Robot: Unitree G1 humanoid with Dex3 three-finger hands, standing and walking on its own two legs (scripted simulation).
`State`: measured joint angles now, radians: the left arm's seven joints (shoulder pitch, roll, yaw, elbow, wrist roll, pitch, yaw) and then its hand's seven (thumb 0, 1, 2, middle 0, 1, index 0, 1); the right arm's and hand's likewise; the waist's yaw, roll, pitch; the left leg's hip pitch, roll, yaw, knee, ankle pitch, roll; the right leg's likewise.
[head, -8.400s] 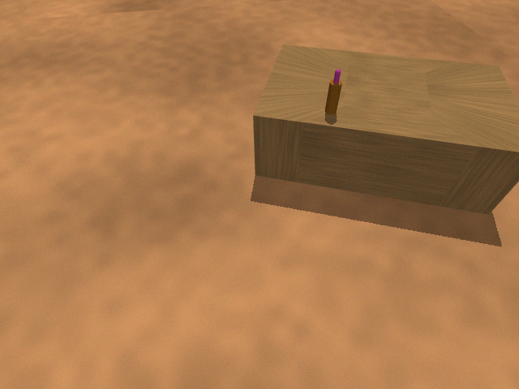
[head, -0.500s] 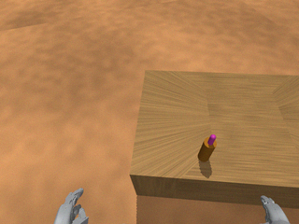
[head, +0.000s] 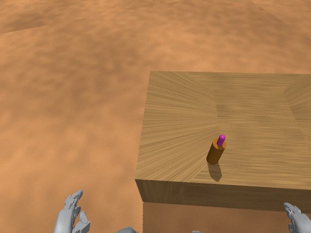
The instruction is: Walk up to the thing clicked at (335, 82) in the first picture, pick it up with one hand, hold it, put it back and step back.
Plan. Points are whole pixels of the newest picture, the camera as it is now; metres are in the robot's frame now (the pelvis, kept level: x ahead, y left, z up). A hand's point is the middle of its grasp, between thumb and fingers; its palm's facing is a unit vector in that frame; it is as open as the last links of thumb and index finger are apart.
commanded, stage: go down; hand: right
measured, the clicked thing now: (217, 148) +0.46 -0.21 -0.23
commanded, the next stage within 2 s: approach in 1.64 s
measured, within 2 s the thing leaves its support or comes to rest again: neither
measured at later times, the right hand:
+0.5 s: hand (297, 180) +0.26 -0.33 -0.02, palm faces +0.17 +0.96 -0.22, open 17.5 cm
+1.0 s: hand (308, 153) +0.32 -0.37 +0.01, palm faces +0.18 +0.97 -0.14, open 17.7 cm
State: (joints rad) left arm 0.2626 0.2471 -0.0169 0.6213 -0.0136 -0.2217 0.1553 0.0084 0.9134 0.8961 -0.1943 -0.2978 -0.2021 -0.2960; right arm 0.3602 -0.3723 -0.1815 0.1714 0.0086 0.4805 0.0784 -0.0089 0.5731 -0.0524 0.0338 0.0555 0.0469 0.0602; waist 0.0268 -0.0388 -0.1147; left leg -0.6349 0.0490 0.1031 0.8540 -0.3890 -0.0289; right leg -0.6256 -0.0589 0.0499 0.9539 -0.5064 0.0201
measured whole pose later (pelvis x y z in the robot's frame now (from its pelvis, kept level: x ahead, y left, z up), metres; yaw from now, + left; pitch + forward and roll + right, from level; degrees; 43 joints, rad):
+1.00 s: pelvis -0.02 +0.00 +0.00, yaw +1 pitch +14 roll +3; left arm 0.33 0.30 -0.03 0.72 0.02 -0.17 0.14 0.00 0.90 0.90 -0.20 -0.30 -0.20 -0.30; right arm -0.38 -0.72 -0.58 1.04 0.08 -0.11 0.49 -0.01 0.60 -0.07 0.02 0.06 0.04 0.06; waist 0.06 0.00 -0.06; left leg -0.74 0.04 0.08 0.84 -0.34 -0.02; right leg -0.73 -0.06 0.03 0.94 -0.46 0.02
